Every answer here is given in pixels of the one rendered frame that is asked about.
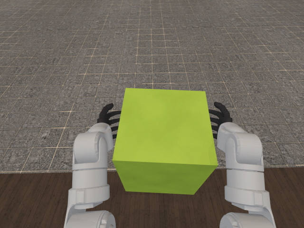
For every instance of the carton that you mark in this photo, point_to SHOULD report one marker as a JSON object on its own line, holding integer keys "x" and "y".
{"x": 164, "y": 142}

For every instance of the robot right forearm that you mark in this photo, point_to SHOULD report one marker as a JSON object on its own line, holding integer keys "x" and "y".
{"x": 244, "y": 163}

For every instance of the robot right upper arm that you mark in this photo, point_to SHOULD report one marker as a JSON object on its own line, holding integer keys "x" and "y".
{"x": 244, "y": 220}

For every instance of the robot right hand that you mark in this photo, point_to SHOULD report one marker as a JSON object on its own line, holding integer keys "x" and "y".
{"x": 224, "y": 116}

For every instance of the robot left hand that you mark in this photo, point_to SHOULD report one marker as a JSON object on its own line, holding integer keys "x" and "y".
{"x": 104, "y": 117}

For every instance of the robot left forearm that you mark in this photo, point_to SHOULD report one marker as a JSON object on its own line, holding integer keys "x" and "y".
{"x": 90, "y": 162}

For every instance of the robot left upper arm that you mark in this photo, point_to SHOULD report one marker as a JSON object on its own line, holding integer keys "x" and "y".
{"x": 92, "y": 219}

